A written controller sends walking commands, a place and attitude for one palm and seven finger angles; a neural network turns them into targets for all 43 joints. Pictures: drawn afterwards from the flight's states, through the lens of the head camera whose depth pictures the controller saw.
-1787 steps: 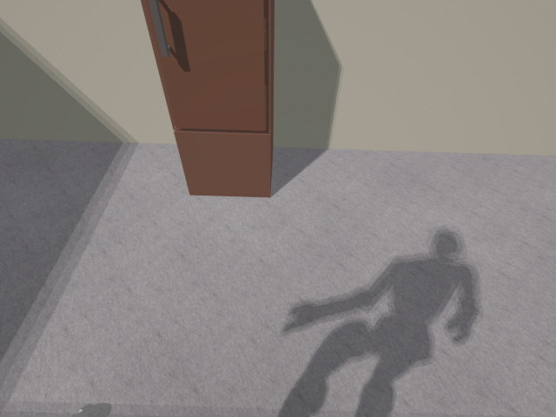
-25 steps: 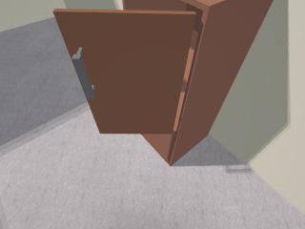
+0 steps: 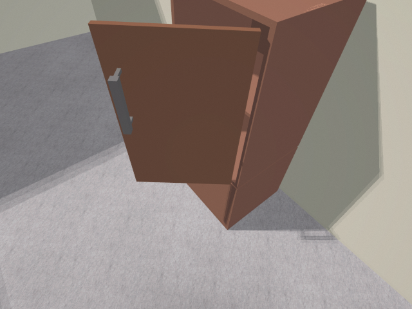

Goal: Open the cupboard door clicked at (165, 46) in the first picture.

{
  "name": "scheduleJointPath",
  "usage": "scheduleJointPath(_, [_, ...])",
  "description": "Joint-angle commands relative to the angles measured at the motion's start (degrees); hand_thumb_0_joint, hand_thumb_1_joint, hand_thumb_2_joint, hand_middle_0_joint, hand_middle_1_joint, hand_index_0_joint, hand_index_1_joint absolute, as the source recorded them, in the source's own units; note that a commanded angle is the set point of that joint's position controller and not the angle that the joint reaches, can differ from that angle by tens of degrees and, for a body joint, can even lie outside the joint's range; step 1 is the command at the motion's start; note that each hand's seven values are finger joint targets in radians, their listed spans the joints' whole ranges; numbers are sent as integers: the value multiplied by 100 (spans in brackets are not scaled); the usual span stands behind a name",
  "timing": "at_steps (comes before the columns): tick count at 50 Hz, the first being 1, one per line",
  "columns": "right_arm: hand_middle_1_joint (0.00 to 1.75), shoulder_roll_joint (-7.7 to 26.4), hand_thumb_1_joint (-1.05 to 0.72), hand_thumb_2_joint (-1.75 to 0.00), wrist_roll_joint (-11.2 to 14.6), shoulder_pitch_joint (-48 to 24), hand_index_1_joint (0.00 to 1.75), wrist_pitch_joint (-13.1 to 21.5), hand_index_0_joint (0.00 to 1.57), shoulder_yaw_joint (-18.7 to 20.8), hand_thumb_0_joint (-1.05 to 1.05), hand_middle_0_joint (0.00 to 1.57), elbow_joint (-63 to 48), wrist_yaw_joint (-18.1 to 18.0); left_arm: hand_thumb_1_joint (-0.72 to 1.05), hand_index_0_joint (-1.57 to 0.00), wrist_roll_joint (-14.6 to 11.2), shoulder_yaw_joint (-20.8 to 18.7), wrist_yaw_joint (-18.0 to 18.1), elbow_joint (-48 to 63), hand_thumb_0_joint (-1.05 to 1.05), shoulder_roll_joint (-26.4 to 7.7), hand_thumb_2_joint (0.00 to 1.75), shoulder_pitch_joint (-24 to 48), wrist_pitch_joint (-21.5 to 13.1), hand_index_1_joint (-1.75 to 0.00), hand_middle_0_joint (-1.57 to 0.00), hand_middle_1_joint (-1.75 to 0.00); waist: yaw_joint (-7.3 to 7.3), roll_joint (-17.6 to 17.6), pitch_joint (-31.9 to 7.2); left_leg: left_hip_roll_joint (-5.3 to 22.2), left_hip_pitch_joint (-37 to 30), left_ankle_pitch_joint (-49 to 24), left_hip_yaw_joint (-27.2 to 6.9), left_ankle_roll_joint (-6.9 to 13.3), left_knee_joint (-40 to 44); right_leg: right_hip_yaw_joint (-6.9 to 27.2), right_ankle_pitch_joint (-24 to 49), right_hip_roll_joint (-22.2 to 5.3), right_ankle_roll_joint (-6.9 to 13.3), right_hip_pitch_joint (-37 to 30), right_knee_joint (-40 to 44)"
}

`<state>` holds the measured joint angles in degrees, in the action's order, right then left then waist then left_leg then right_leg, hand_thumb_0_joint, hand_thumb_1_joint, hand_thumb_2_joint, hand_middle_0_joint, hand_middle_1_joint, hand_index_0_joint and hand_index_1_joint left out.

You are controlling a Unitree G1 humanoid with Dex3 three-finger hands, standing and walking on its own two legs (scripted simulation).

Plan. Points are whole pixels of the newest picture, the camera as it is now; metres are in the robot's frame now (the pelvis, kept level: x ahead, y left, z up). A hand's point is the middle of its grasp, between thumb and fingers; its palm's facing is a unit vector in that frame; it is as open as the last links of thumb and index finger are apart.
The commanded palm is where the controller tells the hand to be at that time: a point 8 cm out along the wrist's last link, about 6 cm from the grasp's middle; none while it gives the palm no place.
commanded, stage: come to a stop and stand still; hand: left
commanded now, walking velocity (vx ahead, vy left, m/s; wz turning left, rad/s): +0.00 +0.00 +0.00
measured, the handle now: (123, 102) +0.58 +0.26 +0.06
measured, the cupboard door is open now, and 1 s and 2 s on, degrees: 51 51 51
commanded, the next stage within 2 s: look again from close up in 0.04 s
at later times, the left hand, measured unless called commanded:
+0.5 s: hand out of the picture +0.03 +0.21 -0.18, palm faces +0.01 -0.98 -0.22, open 7.4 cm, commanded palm none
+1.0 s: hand (106, 271) +0.18 +0.20 -0.01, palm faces +0.07 -1.00 -0.07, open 8.0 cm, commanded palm +0.12 +0.27 -0.04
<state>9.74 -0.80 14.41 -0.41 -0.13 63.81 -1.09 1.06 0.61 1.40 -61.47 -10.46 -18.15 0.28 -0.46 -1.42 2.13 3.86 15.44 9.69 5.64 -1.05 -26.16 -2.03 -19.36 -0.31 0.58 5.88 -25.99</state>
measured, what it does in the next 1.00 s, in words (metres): lowers itself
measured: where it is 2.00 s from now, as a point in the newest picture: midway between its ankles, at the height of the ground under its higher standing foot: outside the picture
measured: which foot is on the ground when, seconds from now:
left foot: down 0.00-1.00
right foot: down 0.00-1.00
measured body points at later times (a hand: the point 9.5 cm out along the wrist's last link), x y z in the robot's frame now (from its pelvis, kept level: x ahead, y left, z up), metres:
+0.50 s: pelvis +0.00 +0.02 -0.01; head +0.02 +0.02 +0.44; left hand +0.03 +0.26 -0.16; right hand +0.04 -0.21 -0.16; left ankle +0.04 +0.13 -0.74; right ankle -0.06 -0.11 -0.74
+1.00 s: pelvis -0.03 +0.00 -0.06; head +0.00 +0.00 +0.39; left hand +0.17 +0.25 -0.01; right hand +0.18 -0.24 -0.12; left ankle +0.05 +0.13 -0.74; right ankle -0.06 -0.11 -0.74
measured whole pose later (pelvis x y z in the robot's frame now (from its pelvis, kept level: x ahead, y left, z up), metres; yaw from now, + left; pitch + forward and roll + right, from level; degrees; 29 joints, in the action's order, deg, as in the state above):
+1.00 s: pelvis -0.03 +0.00 -0.06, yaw +2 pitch +10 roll +0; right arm 12.7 0.2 9.3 13.3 3.5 37.0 -1.4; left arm -12.8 -10.9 -15.9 -10.1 -11.4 -18.2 -28.9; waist 0.1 -0.6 -7.6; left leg 3.6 44.1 17.9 2.5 -1.1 -52.4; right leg -3.2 -31.5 -1.3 1.0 34.3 -56.0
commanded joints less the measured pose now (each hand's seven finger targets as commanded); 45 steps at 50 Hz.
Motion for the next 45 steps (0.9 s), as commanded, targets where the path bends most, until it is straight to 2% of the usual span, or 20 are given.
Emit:
scheduleJointPath(1, [30,682,-90,-90,50,-300,30,193,20,126,0,20,-604,2,90,-20,60,-86,288,-24,0,-468,90,-634,-234,-30,-20,-30,-67,425,401,333,-225,-732,-341,80,-876,983,2695,-874,-24,1064,884])
scheduleJointPath(2, [30,330,-90,-90,33,99,30,95,20,88,0,20,-692,77,90,-20,27,-108,232,266,0,-819,90,-266,-303,-30,-20,-30,301,207,165,108,-122,515,-375,105,-751,963,1575,-1057,211,1085,857])
scheduleJointPath(3, [30,381,-90,-90,-25,286,30,61,20,88,0,20,-683,104,90,-20,42,-165,204,357,0,-825,90,-16,-336,-30,-20,-30,325,309,-11,113,-264,379,-361,91,-653,766,1116,-933,344,1041,664])
scheduleJointPath(4, [30,459,-90,-90,-21,370,30,74,20,101,0,20,-728,93,90,-20,11,-140,178,389,0,-756,90,12,-307,-30,-20,-30,336,291,-35,124,-309,180,-397,151,-589,569,651,-728,335,1105,506])
scheduleJointPath(8, [30,611,-90,-90,-26,399,30,157,20,106,0,20,-771,27,90,-20,0,-124,143,321,0,-439,90,-346,-202,-30,-20,-30,126,430,-24,348,-108,-587,-697,361,-273,270,538,-360,228,861,-8])
scheduleJointPath(12, [30,649,-90,-90,-21,293,30,132,20,129,0,20,-791,14,90,-20,-4,-141,126,348,0,-425,90,-379,-128,-30,-20,-30,80,111,215,327,181,189,-783,390,-16,288,-21,-331,191,1020,4])
scheduleJointPath(16, [30,665,-90,-90,-27,299,30,177,20,135,0,20,-723,2,90,-20,-7,-175,127,383,0,-482,90,-370,-124,-30,-20,-30,45,192,-55,351,-61,-217,-758,419,29,233,298,-371,140,893,-109])
scheduleJointPath(23, [30,631,-90,-90,-9,148,30,182,20,137,0,20,-665,0,90,-20,13,-189,106,414,0,-609,90,-282,-125,-30,-20,-30,14,9,42,288,-95,-304,-607,386,34,334,585,-459,111,848,111])
scheduleJointPath(34, [30,736,-90,-90,4,-6,30,200,20,148,0,20,-565,-13,90,-20,7,-197,80,368,0,-700,90,-196,-122,-30,-20,-30,27,253,-106,312,-385,-688,-565,368,42,379,945,-499,90,796,194])
scheduleJointPath(35, [30,805,-90,-90,44,-352,30,179,20,171,0,20,-914,0,90,-20,60,-132,288,258,0,-543,90,-561,-183,-30,-20,-30,-88,221,296,400,-207,-1092,-507,216,-1024,883,2286,-750,25,1154,598])
scheduleJointPath(36, [30,1566,-90,-90,288,23,30,1044,20,402,0,20,-2716,-175,88,-20,-1035,-1230,369,9544,0,-2175,89,3576,-1395,-32,-20,-32,605,1465,-2776,-240,-1894,-1898,-502,278,-335,-91,2740,-254,200,813,-232])
scheduleJointPath(37, [30,997,-90,-90,258,-296,30,1644,20,146,0,20,-2424,-389,85,-20,-613,-1039,611,8146,0,-1613,88,703,-1149,-33,-20,-33,-63,2136,-2810,170,-2771,-2538,-870,282,2,-279,1585,-35,184,1161,-1072])
scheduleJointPath(38, [30,795,-90,-90,392,-378,30,1826,20,209,0,20,-2346,-359,83,-21,-756,-284,716,7218,0,-381,87,-928,-388,-34,-21,-34,178,1869,-2116,52,-2037,-2087,-893,133,183,-444,449,53,63,1730,-1392])
scheduleJointPath(39, [30,719,-90,-90,435,-193,30,1835,20,268,0,20,-2284,-337,81,-21,-981,-18,583,6734,0,352,86,-945,-268,-36,-21,-36,277,1006,-1049,13,-1330,-1620,-838,182,108,-420,205,23,18,2008,-1232])
scheduleJointPath(40, [30,945,-90,-90,348,-312,30,1812,20,411,0,20,-2524,-331,78,-21,-1001,-448,475,6812,0,-105,85,-276,-544,-37,-21,-37,360,380,-332,-64,-466,-540,-833,171,-211,-472,66,39,-3,2284,-763])
scheduleJointPath(41, [30,1070,-90,-90,262,-359,30,1772,20,456,0,20,-2635,-335,76,-21,-1013,-744,299,6364,0,-294,84,-403,-875,-39,-21,-39,371,-266,-124,-209,229,194,-729,171,-555,-527,141,57,-14,2489,-490])
scheduleJointPath(42, [30,1042,-90,-90,191,-420,30,1735,20,486,0,20,-2752,-335,74,-21,-1101,-1000,55,5701,0,-287,83,-923,-1293,-40,-21,-40,242,-828,-37,-266,697,285,-672,175,-898,-528,73,101,-24,2741,-602])
scheduleJointPath(43, [30,1045,-90,-90,210,-445,30,1718,20,525,0,20,-2902,-258,71,-21,-1098,-1087,-304,5238,0,-247,82,-1432,-1706,-42,-21,-42,40,-643,-127,-331,869,-101,-609,151,-1239,-513,472,114,21,2798,-936])
scheduleJointPath(44, [30,1035,-90,-90,96,-475,30,1687,20,576,0,20,-3001,-165,69,-22,-1139,-1207,-687,5199,0,-211,81,-1644,-2180,-43,-22,-43,-127,-810,-782,-314,1045,-567,-563,103,-1632,-564,952,155,40,2919,-1557])
scheduleJointPath(45, [30,1024,-90,-90,51,-640,30,1653,20,650,0,20,-3116,-111,67,-22,-1230,-1296,-1090,5052,0,-191,80,-1775,-2642,-45,-22,-45,-260,-1098,-1130,-317,1410,-600,-506,85,-2013,-505,1154,170,29,3100,-2024])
